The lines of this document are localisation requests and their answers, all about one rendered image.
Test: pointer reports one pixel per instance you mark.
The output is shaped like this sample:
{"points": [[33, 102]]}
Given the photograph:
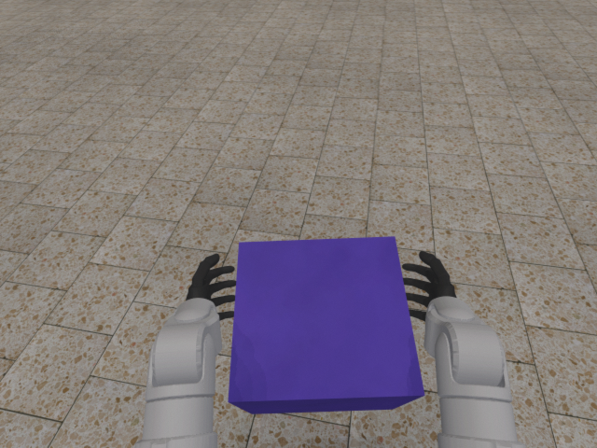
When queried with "robot right hand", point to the robot right hand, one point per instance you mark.
{"points": [[440, 282]]}

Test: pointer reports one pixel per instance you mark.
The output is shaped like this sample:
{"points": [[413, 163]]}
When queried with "left robot forearm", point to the left robot forearm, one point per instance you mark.
{"points": [[180, 381]]}

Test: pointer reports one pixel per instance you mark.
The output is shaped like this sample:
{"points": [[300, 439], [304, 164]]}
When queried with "right robot forearm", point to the right robot forearm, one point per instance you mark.
{"points": [[472, 378]]}

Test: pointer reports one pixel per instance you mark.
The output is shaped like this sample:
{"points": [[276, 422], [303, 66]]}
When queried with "robot left hand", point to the robot left hand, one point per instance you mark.
{"points": [[200, 287]]}

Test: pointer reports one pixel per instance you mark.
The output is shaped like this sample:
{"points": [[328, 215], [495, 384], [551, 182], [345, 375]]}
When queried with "carton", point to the carton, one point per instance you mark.
{"points": [[322, 326]]}

